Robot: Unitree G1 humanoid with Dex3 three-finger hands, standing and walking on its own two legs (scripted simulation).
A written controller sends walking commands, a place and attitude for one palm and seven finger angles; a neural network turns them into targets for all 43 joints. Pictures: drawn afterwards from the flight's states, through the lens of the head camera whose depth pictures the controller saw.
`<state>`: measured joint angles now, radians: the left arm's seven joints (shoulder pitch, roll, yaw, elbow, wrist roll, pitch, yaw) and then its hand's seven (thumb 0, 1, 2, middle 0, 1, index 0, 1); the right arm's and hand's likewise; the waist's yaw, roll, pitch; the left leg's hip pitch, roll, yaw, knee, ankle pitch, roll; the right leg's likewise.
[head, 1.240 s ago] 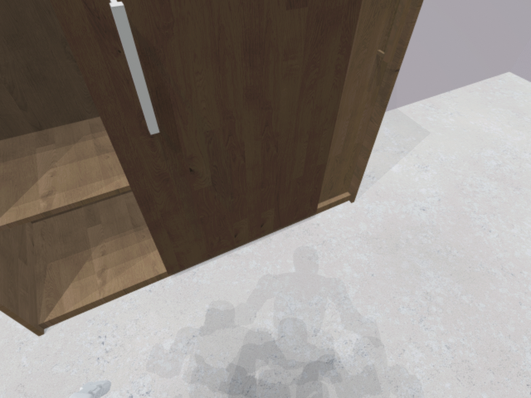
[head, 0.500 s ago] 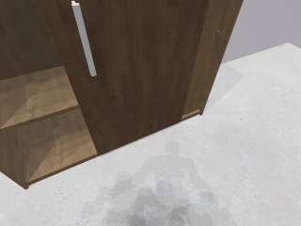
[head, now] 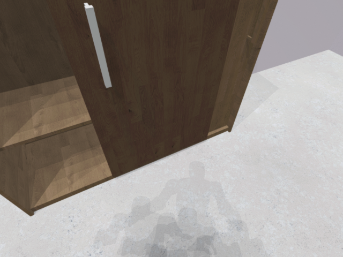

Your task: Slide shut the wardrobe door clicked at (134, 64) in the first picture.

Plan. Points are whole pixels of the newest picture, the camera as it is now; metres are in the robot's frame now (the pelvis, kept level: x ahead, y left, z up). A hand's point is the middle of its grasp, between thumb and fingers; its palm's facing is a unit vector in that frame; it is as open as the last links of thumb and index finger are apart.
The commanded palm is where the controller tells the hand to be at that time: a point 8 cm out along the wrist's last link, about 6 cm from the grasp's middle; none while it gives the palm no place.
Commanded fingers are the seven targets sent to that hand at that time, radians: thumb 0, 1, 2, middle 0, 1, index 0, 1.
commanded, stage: look at it before walking up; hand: right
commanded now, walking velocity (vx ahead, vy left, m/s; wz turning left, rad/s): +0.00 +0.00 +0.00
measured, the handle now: (98, 49) +0.72 +0.30 +0.12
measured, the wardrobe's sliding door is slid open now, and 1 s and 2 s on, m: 0.48 0.48 0.48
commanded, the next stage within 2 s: turn to face it in 0.20 s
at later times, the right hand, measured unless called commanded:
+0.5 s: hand out of the picture +0.07 -0.24 -0.16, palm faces -0.05 +0.94 -0.33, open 7.4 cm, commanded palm none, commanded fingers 0.00 -0.90 -0.90 0.20 0.30 0.20 0.30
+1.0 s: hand out of the picture +0.07 -0.19 -0.17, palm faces -0.22 +0.95 -0.22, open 7.4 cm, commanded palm none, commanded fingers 0.00 -0.90 -0.90 0.20 0.30 0.20 0.30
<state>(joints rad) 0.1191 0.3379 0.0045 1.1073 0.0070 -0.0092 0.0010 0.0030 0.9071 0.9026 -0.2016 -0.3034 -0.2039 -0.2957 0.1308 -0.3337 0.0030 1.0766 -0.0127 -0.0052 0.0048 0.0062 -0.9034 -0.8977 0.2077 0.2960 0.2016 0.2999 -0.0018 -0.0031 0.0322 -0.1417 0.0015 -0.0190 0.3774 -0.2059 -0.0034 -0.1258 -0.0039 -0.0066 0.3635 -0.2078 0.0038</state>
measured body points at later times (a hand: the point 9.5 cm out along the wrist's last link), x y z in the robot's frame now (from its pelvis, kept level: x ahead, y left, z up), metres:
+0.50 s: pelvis +0.00 +0.00 +0.00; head +0.02 +0.00 +0.45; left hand +0.08 +0.29 -0.14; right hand +0.08 -0.29 -0.14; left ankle +0.00 +0.12 -0.75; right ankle -0.01 -0.12 -0.75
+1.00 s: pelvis -0.02 -0.01 -0.01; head +0.02 +0.00 +0.44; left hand +0.01 +0.27 -0.14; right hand +0.08 -0.24 -0.16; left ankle +0.00 +0.11 -0.75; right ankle +0.01 -0.15 -0.71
